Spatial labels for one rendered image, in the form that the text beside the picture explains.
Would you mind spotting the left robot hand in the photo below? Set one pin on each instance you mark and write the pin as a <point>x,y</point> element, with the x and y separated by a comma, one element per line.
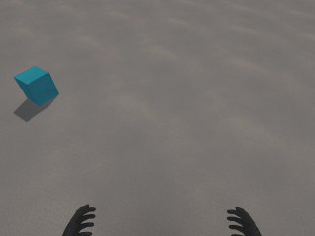
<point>74,226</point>

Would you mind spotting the carton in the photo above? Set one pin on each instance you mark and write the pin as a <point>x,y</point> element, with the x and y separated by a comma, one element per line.
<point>36,84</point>

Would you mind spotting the right robot hand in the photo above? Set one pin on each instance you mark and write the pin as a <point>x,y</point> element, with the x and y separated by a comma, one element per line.
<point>248,227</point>

